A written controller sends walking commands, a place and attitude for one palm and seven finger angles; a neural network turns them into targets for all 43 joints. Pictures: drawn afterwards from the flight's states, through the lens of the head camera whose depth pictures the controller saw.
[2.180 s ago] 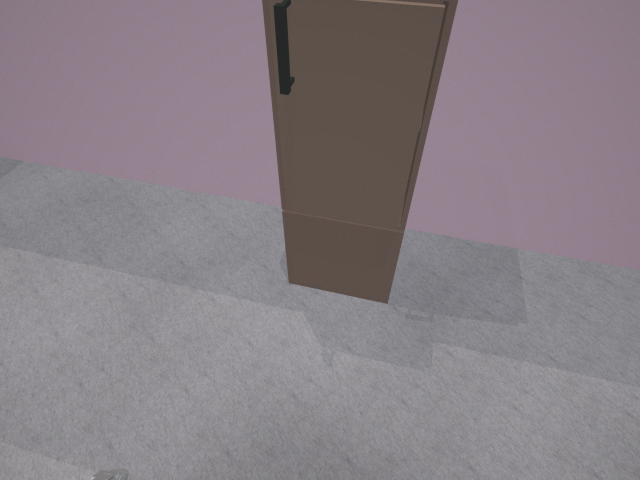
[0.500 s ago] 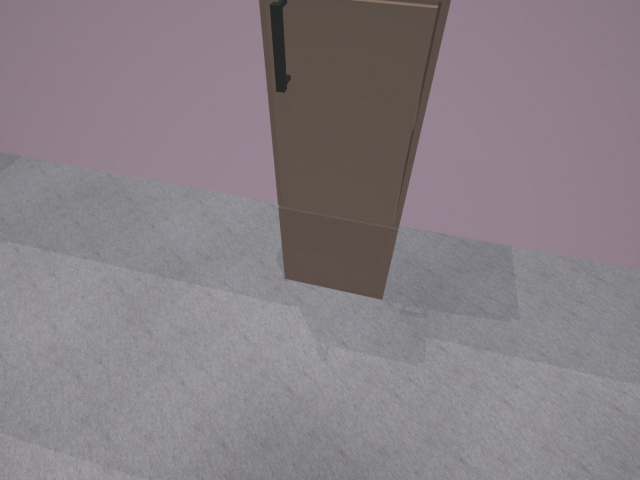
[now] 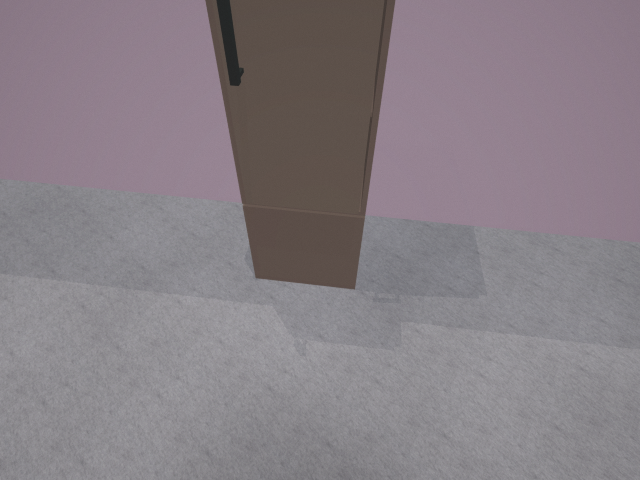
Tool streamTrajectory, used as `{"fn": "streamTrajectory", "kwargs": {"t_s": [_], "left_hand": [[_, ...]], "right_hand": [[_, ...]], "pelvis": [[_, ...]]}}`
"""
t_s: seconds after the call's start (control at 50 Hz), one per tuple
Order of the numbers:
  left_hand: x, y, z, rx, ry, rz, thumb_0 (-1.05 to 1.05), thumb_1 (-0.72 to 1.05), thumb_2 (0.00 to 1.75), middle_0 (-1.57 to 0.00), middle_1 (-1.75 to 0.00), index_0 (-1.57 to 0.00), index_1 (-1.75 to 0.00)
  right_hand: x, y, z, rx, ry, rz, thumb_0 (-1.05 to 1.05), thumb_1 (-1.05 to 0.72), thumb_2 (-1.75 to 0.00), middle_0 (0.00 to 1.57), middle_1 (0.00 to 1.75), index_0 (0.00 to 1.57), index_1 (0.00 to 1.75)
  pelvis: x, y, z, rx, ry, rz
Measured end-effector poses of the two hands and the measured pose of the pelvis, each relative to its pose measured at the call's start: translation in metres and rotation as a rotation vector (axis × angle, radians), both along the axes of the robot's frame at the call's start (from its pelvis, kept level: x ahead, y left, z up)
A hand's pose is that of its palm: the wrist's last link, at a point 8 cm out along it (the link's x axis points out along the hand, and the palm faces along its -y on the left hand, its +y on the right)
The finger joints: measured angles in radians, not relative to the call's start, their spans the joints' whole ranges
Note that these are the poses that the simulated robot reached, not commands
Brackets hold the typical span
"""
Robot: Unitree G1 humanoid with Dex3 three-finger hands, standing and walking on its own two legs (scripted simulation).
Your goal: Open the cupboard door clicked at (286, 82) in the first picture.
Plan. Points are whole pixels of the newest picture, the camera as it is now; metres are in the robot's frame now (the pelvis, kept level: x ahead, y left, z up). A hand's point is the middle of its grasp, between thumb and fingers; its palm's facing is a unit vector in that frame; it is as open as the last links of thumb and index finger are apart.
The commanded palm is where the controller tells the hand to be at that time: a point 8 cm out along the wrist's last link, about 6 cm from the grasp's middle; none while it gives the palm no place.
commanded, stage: take the last steps up to it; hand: left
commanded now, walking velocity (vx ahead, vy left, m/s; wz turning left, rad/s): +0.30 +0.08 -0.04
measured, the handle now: (232, 38) +0.90 +0.24 +0.16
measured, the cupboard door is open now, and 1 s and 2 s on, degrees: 0 0 0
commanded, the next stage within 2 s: come to a stop and stand still in 0.86 s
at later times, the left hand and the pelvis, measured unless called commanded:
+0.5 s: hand (206, 478) +0.16 +0.17 -0.16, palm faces +0.05 -0.98 -0.21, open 7.2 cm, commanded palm none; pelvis +0.12 -0.01 +0.00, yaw -1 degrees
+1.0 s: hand (184, 373) +0.32 +0.25 -0.17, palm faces +0.03 -0.99 -0.17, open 7.4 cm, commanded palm none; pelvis +0.30 +0.07 +0.01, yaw -3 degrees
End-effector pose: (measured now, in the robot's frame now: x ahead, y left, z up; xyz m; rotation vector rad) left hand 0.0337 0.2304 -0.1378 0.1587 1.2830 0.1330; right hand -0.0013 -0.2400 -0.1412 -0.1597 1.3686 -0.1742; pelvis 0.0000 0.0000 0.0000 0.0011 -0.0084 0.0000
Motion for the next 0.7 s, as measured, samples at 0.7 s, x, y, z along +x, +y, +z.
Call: {"fn": "streamTrajectory", "kwargs": {"t_s": [0.7], "left_hand": [[0.095,0.007,-0.008,-0.065,0.192,0.103,0.00,0.92,0.90,-0.20,-0.30,-0.20,-0.30]], "right_hand": [[0.262,0.019,0.023,-0.029,-0.183,0.058,0.01,-0.93,-0.89,0.20,0.30,0.20,0.30]], "pelvis": [[0.192,0.028,0.003,-0.026,0.014,-0.014]]}}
